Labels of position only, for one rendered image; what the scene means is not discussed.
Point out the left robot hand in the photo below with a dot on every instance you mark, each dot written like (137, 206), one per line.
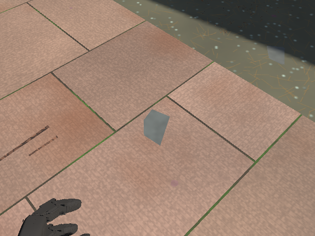
(36, 224)

